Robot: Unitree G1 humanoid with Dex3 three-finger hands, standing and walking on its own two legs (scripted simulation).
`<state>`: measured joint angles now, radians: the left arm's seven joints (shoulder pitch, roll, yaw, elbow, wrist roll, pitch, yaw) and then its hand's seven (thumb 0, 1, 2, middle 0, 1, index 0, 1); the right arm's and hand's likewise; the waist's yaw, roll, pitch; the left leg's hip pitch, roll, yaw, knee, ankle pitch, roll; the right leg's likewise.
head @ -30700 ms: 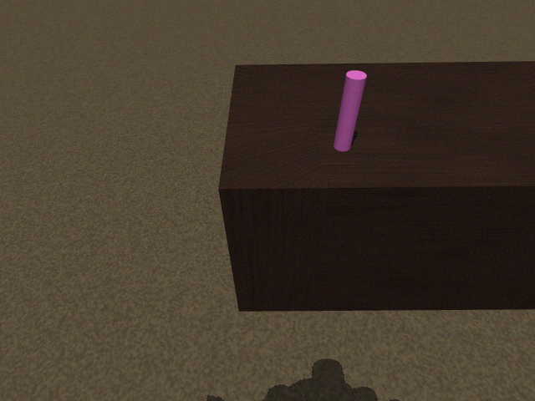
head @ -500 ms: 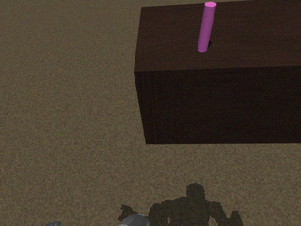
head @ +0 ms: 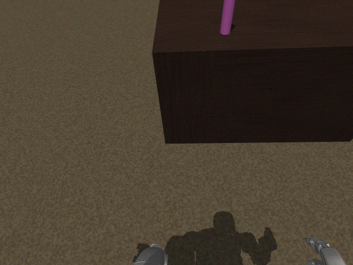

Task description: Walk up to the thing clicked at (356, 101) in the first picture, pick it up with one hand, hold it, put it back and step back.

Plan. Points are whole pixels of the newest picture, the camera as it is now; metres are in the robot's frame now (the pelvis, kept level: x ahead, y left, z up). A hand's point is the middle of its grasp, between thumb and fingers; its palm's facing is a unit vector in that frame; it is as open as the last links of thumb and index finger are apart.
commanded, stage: step back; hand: right
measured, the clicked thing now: (228, 8) +1.07 -0.15 +0.05
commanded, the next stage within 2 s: stand in 1.10 s
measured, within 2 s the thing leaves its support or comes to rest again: neither
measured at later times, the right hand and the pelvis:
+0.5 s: hand out of the picture +0.03 -0.25 -0.14, palm faces -0.10 +0.94 -0.33, open 7.4 cm; pelvis -0.05 +0.00 +0.01, yaw +4 degrees
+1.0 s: hand out of the picture +0.12 -0.21 -0.13, palm faces -0.10 +0.94 -0.34, open 7.4 cm; pelvis -0.02 +0.02 +0.02, yaw +5 degrees
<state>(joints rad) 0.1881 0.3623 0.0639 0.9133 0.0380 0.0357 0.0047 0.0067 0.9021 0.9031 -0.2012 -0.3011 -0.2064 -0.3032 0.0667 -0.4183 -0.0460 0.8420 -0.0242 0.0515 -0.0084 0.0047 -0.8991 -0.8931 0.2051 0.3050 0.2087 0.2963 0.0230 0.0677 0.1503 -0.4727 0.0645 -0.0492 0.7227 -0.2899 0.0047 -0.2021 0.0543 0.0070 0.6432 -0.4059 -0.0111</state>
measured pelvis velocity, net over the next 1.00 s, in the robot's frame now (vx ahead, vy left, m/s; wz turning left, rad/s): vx -0.02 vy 0.02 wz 0.09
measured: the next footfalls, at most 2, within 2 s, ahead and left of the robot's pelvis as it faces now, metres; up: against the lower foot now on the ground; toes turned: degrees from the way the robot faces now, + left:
left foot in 0.26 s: +0.01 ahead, +0.14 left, +0.00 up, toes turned +5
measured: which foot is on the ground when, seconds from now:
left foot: up 0.00-0.24, down 0.26-1.00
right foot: down 0.00-1.00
